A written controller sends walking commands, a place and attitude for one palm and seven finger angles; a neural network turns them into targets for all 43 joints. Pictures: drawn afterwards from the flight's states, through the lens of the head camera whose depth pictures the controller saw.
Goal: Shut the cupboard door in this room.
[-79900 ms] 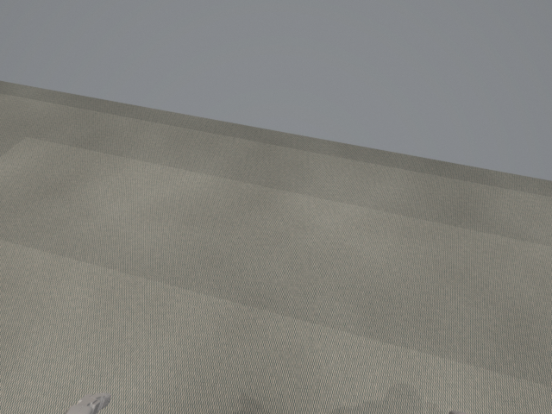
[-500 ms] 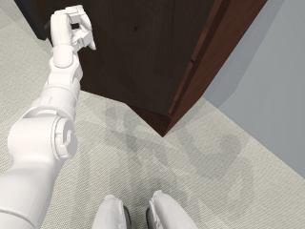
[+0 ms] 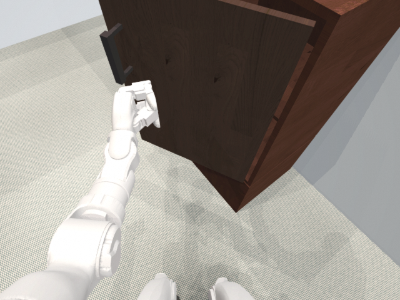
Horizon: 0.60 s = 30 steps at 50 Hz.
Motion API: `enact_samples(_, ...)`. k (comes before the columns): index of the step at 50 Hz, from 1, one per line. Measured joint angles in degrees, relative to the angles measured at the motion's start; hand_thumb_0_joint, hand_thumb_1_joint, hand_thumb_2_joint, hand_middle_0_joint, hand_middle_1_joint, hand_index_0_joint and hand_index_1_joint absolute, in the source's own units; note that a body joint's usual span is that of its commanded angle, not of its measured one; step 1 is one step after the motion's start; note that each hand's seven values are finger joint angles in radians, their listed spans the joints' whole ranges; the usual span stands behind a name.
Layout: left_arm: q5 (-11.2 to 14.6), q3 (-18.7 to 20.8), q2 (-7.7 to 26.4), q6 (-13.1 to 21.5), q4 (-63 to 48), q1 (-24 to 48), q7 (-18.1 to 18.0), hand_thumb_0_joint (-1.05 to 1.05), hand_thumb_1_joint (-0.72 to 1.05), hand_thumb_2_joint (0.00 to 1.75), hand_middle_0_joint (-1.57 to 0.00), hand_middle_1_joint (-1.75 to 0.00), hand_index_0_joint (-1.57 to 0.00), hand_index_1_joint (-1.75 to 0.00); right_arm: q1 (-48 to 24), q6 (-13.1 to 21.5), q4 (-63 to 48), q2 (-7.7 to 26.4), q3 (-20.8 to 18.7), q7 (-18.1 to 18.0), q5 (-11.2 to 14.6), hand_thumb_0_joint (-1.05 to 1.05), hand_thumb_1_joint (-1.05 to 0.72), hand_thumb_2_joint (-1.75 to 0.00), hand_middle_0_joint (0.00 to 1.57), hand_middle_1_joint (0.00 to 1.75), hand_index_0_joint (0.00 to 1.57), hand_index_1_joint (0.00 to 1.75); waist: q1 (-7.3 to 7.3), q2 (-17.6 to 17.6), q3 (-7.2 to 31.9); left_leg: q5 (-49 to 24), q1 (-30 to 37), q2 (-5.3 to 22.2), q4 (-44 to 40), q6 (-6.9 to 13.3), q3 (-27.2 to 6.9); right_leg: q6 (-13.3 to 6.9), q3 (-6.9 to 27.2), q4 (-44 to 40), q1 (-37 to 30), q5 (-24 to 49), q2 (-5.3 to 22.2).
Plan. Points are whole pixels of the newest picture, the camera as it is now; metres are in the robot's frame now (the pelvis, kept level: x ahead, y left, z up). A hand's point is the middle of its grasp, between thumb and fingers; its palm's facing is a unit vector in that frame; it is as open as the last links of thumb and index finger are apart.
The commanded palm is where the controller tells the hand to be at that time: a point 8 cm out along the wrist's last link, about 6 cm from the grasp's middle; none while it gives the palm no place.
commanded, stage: pull the fist back off the door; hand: left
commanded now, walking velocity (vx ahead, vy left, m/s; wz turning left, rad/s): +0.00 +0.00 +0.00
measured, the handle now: (119, 55) +0.65 +0.16 +0.08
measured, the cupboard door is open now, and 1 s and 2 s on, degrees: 27 27 27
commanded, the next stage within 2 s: draw the hand back to the body in 0.02 s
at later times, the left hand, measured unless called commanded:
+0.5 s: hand (112, 127) +0.40 +0.14 +0.12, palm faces +0.01 -1.00 -0.01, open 3.1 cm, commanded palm +0.37 +0.18 +0.13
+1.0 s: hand out of the picture +0.27 +0.24 +0.19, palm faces +0.17 -0.96 -0.24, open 3.7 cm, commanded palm +0.23 +0.29 +0.20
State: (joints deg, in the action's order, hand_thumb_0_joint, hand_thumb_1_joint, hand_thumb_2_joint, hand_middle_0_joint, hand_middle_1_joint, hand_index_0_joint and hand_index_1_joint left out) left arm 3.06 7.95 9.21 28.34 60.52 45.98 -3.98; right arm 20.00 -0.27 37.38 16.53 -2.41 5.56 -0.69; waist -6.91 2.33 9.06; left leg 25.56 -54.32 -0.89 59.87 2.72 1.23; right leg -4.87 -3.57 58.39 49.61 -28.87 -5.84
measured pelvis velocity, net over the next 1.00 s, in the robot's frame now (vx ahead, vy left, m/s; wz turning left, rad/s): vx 0.01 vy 0.04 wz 0.01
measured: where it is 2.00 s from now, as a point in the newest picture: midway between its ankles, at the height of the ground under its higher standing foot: outside the picture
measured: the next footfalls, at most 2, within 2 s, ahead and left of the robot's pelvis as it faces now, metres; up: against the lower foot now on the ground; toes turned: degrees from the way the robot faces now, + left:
none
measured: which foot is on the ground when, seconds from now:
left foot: down 0.00-1.00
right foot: down 0.00-1.00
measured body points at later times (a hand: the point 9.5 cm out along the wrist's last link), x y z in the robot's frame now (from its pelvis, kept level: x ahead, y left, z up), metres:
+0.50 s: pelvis +0.00 +0.01 +0.03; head +0.04 +0.00 +0.48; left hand +0.40 +0.19 +0.12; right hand +0.03 -0.24 -0.10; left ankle +0.02 +0.09 -0.66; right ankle -0.02 -0.07 -0.66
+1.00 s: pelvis +0.01 +0.04 +0.07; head -0.01 +0.03 +0.52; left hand +0.26 +0.29 +0.20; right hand +0.23 -0.15 +0.01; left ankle +0.02 +0.09 -0.66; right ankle -0.02 -0.07 -0.66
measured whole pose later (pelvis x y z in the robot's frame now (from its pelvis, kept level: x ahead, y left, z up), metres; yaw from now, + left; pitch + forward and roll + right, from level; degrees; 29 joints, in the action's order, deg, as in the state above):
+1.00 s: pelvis +0.01 +0.04 +0.07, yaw +1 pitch -2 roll -2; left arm 5.7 3.5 17.6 0.5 -6.4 -8.4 -3.0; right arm 8.0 -2.2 29.9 12.3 4.2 -2.7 3.8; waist 2.2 3.5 1.6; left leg 13.7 -12.5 -4.2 27.6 5.8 1.8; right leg -1.2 -0.3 24.1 7.0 -15.6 -3.0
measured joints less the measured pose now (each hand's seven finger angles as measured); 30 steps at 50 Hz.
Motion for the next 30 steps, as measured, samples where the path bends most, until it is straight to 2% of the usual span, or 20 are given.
enact_samples(5,-1.13,-1.38,0.24,-2.31,5.04,4.37,-1.18,0.02,0.89,0.90,-1.30,-1.50,-1.31,-1.50,-2.71,-0.58,-0.13,-1.24,1.10,-0.38,0.36,0.01,-0.91,-0.90,0.19,0.30,0.20,0.30,-0.33,-0.04,0.08,-0.36,-0.28,-0.31,0.50,0.23,-0.07,0.27,-0.20,0.70,0.25,0.10,0.36)
enact_samples(8,-0.24,-0.09,0.31,-3.49,7.32,6.42,-1.64,0.02,0.89,0.90,-1.30,-1.50,-1.31,-1.50,-2.75,-0.59,-0.48,-2.00,1.96,-0.56,0.32,0.01,-0.91,-0.90,0.20,0.30,0.20,0.30,-0.90,0.02,-0.02,-0.79,-0.64,-0.31,0.36,0.34,0.07,0.29,-0.10,0.65,0.68,0.53,0.40)
enact_samples(11,-0.03,2.29,0.62,-3.21,6.42,6.07,-1.46,0.02,0.89,0.90,-1.30,-1.50,-1.30,-1.50,-1.66,-0.63,-0.80,-2.51,2.52,-0.57,0.17,0.01,-0.91,-0.90,0.20,0.30,0.20,0.30,-1.21,0.10,-0.13,-1.02,-0.77,-0.11,0.17,0.48,0.61,0.38,0.44,0.62,1.06,0.88,0.27)
enact_samples(13,-0.16,3.56,1.05,-2.28,3.28,3.41,-1.14,0.02,0.89,0.90,-1.30,-1.50,-1.30,-1.50,-0.33,-0.91,-1.00,-2.61,2.56,-0.55,0.18,0.01,-0.91,-0.90,0.20,0.30,0.20,0.30,-0.98,0.31,-0.03,-1.05,-0.07,0.10,-0.37,0.61,1.34,0.51,1.22,0.36,0.72,1.10,0.10)
enact_samples(16,0.02,3.44,1.71,-1.84,-3.19,-2.87,-0.11,0.02,0.89,0.90,-1.30,-1.50,-1.30,-1.50,2.12,-1.67,-1.08,-2.43,2.29,-0.49,0.63,0.01,-0.91,-0.90,0.20,0.30,0.20,0.30,0.13,0.97,-0.06,-1.10,2.72,0.34,-1.99,0.84,2.43,0.80,2.49,-0.94,-1.59,1.43,-0.13)
enact_samples(20,2.61,1.91,2.02,-5.28,-11.84,-12.36,2.41,0.02,0.90,0.90,-1.30,-1.50,-1.30,-1.50,4.70,-3.10,-1.00,-2.05,2.38,-1.11,2.10,0.01,-0.91,-0.90,0.20,0.30,0.20,0.30,2.02,1.50,-0.37,-1.78,8.90,0.37,-5.91,1.11,3.19,1.30,3.69,-4.81,-7.51,2.46,-0.25)
enact_samples(24,6.00,0.46,1.90,-9.36,-19.40,-19.66,4.73,0.02,0.90,0.90,-1.30,-1.50,-1.30,-1.50,4.96,-3.11,-1.20,-1.82,2.89,-2.62,3.46,0.01,-0.91,-0.90,0.20,0.30,0.20,0.30,3.23,0.90,-1.13,-3.12,15.03,0.11,-10.05,1.17,2.67,1.55,3.60,-9.61,-14.05,4.00,-0.13)
enact_samples(30,7.44,-2.73,2.85,-11.20,-30.15,-27.08,7.20,0.02,0.90,0.90,-1.30,-1.49,-1.30,-1.50,0.43,-0.71,-2.51,-0.61,2.73,-4.43,4.54,0.02,-0.91,-0.90,0.20,0.30,0.20,0.30,4.15,0.01,-2.50,-4.38,20.26,-0.36,-12.96,1.46,1.41,1.64,2.65,-13.95,-20.25,5.60,0.18)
